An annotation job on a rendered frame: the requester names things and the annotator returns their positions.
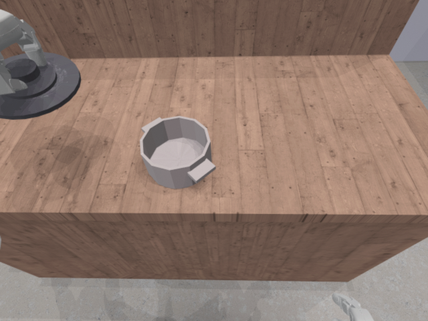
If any table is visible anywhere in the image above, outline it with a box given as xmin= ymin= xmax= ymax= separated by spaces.
xmin=0 ymin=0 xmax=428 ymax=282

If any robot right hand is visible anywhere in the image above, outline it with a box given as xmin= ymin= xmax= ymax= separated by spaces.
xmin=332 ymin=293 xmax=374 ymax=321

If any knob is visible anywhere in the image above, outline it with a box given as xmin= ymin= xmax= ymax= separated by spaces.
xmin=5 ymin=59 xmax=40 ymax=83

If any robot left hand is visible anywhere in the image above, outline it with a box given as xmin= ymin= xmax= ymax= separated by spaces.
xmin=0 ymin=9 xmax=47 ymax=95

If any pot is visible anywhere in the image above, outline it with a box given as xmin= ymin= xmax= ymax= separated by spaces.
xmin=140 ymin=116 xmax=216 ymax=189

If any lid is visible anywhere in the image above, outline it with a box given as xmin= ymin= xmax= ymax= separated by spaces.
xmin=0 ymin=52 xmax=81 ymax=120

